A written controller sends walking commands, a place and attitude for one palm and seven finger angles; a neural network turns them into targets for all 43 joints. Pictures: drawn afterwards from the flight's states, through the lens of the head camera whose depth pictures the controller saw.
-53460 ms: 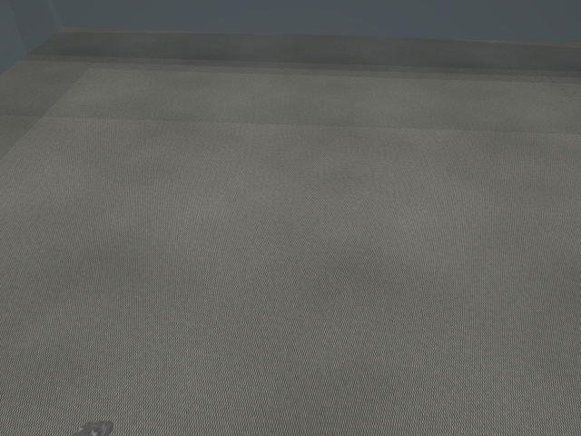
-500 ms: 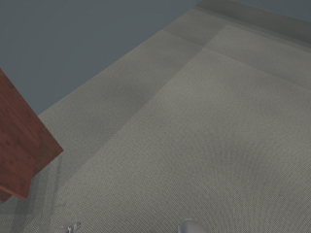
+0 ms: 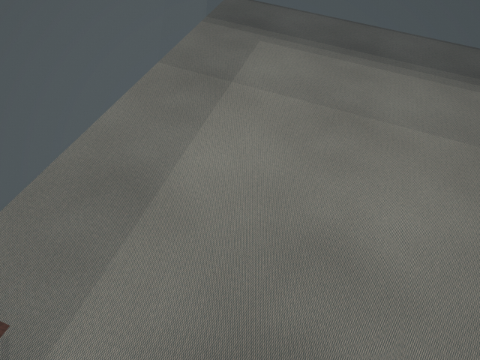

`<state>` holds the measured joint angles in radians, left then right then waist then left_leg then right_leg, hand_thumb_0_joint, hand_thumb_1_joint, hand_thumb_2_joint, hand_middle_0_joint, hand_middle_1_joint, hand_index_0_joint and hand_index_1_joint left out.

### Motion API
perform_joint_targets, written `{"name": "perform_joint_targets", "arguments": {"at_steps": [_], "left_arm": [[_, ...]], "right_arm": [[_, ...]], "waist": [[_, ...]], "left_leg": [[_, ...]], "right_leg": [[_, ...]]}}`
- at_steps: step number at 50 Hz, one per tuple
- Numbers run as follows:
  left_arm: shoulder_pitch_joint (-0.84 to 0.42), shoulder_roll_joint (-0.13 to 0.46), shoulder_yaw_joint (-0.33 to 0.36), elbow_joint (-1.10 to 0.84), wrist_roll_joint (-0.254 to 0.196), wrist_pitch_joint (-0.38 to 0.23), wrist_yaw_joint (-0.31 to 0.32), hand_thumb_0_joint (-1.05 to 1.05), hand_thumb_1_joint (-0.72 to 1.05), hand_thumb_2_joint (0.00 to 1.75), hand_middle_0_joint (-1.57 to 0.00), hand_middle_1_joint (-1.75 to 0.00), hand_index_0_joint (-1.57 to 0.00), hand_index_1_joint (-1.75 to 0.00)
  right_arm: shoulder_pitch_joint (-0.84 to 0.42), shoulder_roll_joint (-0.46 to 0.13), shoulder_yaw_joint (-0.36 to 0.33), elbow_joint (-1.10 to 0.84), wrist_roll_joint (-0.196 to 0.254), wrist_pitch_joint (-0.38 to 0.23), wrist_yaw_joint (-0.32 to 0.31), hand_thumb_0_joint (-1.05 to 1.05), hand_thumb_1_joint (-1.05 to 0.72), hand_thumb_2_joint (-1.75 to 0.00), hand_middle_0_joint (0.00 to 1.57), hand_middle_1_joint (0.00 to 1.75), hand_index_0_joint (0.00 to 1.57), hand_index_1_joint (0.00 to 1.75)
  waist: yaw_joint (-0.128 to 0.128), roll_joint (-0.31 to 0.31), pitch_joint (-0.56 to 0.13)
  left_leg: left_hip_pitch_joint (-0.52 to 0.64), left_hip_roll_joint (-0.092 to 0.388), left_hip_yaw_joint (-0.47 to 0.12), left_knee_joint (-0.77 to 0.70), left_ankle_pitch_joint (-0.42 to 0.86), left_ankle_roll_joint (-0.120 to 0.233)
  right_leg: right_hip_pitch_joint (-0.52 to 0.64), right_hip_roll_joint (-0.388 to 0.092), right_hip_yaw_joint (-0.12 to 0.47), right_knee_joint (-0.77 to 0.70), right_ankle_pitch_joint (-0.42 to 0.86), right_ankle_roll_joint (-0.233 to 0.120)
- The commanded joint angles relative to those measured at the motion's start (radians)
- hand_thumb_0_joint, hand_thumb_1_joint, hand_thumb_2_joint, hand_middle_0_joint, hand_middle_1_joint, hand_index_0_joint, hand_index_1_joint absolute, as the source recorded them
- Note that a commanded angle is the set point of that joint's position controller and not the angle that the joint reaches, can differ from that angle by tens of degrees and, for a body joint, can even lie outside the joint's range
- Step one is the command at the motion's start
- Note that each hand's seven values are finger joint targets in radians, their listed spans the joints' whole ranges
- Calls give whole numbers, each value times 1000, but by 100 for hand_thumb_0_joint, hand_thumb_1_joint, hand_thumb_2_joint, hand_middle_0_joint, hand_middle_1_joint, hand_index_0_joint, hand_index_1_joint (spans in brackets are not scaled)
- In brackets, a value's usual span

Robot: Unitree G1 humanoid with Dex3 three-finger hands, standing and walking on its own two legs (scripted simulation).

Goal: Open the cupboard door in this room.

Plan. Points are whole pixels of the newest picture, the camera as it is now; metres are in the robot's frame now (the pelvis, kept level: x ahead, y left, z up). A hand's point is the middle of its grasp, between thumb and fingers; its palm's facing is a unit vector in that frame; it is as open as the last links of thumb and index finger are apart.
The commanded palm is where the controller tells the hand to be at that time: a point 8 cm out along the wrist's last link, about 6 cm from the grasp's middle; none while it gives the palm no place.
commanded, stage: walk to a spot facing it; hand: left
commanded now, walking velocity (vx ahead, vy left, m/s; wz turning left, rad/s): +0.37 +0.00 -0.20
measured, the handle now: out of the picture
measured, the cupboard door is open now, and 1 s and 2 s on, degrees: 46 46 46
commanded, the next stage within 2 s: turn to face it in 1.00 s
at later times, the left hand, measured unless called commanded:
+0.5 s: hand (173, 293) +0.27 +0.15 -0.17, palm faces -0.01 -0.99 -0.16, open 7.3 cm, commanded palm none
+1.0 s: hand (209, 200) +0.50 +0.09 -0.16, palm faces +0.02 -0.98 -0.19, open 7.2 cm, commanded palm none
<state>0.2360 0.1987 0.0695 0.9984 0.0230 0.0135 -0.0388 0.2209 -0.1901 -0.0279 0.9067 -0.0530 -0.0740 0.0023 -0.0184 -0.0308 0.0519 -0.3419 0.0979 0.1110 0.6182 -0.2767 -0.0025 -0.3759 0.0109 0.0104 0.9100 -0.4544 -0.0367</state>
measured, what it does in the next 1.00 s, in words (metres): walks ahead: right foot, then left foot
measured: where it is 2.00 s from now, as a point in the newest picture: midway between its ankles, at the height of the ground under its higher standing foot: (264, 242)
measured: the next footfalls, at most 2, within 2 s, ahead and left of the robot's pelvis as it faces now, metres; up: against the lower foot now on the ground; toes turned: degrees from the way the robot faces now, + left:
right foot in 0.24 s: +0.21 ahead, -0.16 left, +0.00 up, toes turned -8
left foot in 0.52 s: +0.35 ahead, +0.09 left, +0.00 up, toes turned +6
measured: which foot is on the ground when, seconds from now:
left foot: down 0.00-0.24, up 0.26-0.50, down 0.52-0.78, up 0.80-1.00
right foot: up 0.00-0.22, down 0.24-0.52, up 0.54-0.76, down 0.78-1.00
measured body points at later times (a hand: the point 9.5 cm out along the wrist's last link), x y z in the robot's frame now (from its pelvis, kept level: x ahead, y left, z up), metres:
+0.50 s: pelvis +0.23 -0.04 +0.01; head +0.26 -0.02 +0.45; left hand +0.27 +0.20 -0.16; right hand +0.24 -0.29 -0.13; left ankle +0.29 +0.09 -0.72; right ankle +0.17 -0.16 -0.73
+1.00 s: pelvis +0.46 -0.09 +0.01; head +0.49 -0.09 +0.46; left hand +0.50 +0.14 -0.14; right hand +0.49 -0.34 -0.14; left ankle +0.50 +0.04 -0.69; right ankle +0.42 -0.20 -0.73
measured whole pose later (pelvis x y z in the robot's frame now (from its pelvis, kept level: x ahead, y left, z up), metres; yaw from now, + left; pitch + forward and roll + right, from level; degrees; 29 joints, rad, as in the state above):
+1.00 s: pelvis +0.46 -0.09 +0.01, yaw -2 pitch +1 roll +0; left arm 0.25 0.18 0.07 1.05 0.02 -0.07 0.00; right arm 0.22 -0.18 -0.06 1.05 -0.03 -0.02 0.03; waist -0.01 -0.02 0.04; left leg -0.45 0.12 0.11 0.81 -0.34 -0.03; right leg -0.16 -0.06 -0.17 0.43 -0.28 -0.01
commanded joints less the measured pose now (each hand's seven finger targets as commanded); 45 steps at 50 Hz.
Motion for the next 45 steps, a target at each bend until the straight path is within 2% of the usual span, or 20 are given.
{"name": "perform_joint_targets", "arguments": {"at_steps": [1,4,7,10,11,12,13,17,23,24,26,27,28,32,37,38,39,40,42,45], "left_arm": [[-172,56,15,-133,11,-59,-16,0,90,90,-20,-30,-20,-30],[-190,17,-8,-119,2,-52,-23,0,90,90,-20,-30,-20,-30],[-204,17,-11,-105,2,-52,-21,0,90,90,-20,-30,-20,-30],[-40,75,13,-40,5,-50,-14,0,90,90,-20,-30,-20,-30],[99,144,35,0,9,-58,-3,0,90,90,-20,-30,-20,-30],[257,260,67,42,5,-59,13,0,90,90,-20,-30,-20,-30],[266,281,68,51,-15,-51,17,0,90,90,-20,-30,-20,-30],[15,126,26,-12,3,-65,46,0,90,90,-20,-30,-20,-30],[-10,139,32,11,-5,-74,25,0,90,90,-20,-30,-20,-30],[-13,116,25,2,-7,-70,21,0,90,90,-20,-30,-20,-30],[-53,35,1,-58,-10,-73,13,0,90,90,-20,-30,-20,-30],[-144,63,1,-85,-2,-80,15,0,90,90,-20,-30,-20,-30],[-186,50,3,-89,2,-86,14,0,90,90,-20,-30,-20,-30],[-153,20,-4,-61,-2,-63,-10,0,90,90,-20,-30,-20,-30],[24,67,14,5,2,-60,-9,0,90,90,-20,-30,-20,-30],[139,128,34,36,7,-64,-1,0,90,90,-20,-30,-20,-30],[263,245,64,65,7,-69,12,0,90,90,-20,-30,-20,-30],[282,259,61,63,-7,-60,20,0,90,90,-20,-30,-20,-30],[154,152,38,33,-1,-65,45,0,90,90,-20,-30,-20,-30],[98,89,14,24,5,-92,47,0,90,90,-20,-30,-20,-30]], "right_arm": [[212,-163,-43,36,5,-8,-24,0,-90,-90,20,30,20,30],[238,-147,-40,74,8,-14,-23,0,-90,-90,20,30,20,30],[250,-151,-42,102,8,1,-18,0,-90,-90,20,30,20,30],[214,-139,-33,114,18,15,-14,0,-90,-90,20,30,20,30],[186,-108,-24,101,31,12,-8,0,-90,-90,20,30,20,30],[133,-48,-14,57,45,8,0,0,-90,-90,20,30,20,30],[29,-73,-24,26,38,12,0,0,-90,-90,20,30,20,30],[58,-50,-36,81,25,31,5,0,-90,-90,20,30,20,30],[173,-28,-34,124,17,19,19,0,-90,-90,20,30,20,30],[234,-70,-44,143,15,13,13,0,-90,-90,20,30,20,30],[445,-240,-80,175,-5,5,-13,0,-90,-90,20,30,20,30],[430,-231,-78,168,1,8,-17,0,-90,-90,20,30,20,30],[387,-208,-73,160,0,3,-21,0,-90,-90,20,30,20,30],[206,-147,-52,122,6,-14,-25,0,-90,-90,20,30,20,30],[128,-146,-52,124,17,16,-6,0,-90,-90,20,30,20,30],[99,-117,-44,112,26,19,-2,0,-90,-90,20,30,20,30],[65,-49,-31,75,38,22,8,0,-90,-90,20,30,20,30],[-20,-67,-34,31,35,24,11,0,-90,-90,20,30,20,30],[-56,-78,-48,41,31,18,6,0,-90,-90,20,30,20,30],[-19,-22,-35,80,26,32,15,0,-90,-90,20,30,20,30]], "waist": [[-40,180,27],[-39,197,-55],[-46,186,-34],[51,102,-68],[124,-31,-124],[186,-281,-169],[201,-208,-88],[28,-155,-3],[-48,10,1],[-75,89,-17],[-154,380,-97],[-151,246,-42],[-133,243,-13],[-31,197,-6],[58,60,-39],[122,-60,-65],[181,-355,-87],[196,-289,-56],[107,-220,29],[42,-110,-5]], "left_leg": [[263,284,-351,-431,-19,134],[304,196,-73,-357,329,87],[249,187,-35,-339,277,80],[89,142,22,-165,208,40],[-100,83,93,61,151,5],[-331,-38,132,358,-230,-27],[-429,-8,-10,537,-362,-15],[-225,98,-98,398,-178,-24],[166,-20,66,-83,96,-39],[279,4,21,-121,38,-19],[470,384,-569,-387,-192,179],[428,413,-599,-387,-135,226],[385,394,-553,-375,-13,220],[261,249,-146,-364,242,114],[25,131,-7,-214,-71,44],[-110,52,73,-15,-136,11],[-322,-63,117,289,-300,-20],[-393,-34,-14,492,-361,-2],[-437,66,-111,576,-189,-4],[-259,75,-69,356,-121,-28]], "right_leg": [[-393,-109,10,250,118,21],[-222,-93,-77,-40,142,26],[-58,-34,-160,-239,168,17],[295,-2,-162,-374,238,-11],[539,-137,23,-428,114,-73],[677,-394,412,-603,16,-191],[577,-458,521,-709,-19,-241],[195,-344,200,-696,159,-165],[26,-204,24,-588,42,-93],[-38,-159,-9,-460,53,-67],[-322,10,-127,116,-108,12],[-400,-52,-28,265,-91,0],[-450,-83,-9,353,-24,8],[-243,-142,-53,9,80,38],[250,-39,-174,-354,230,27],[411,-131,-39,-435,89,-9],[528,-369,347,-641,-124,-111],[481,-456,519,-782,-225,-179],[366,-435,387,-739,-72,-177],[260,-365,105,-697,341,-134]]}}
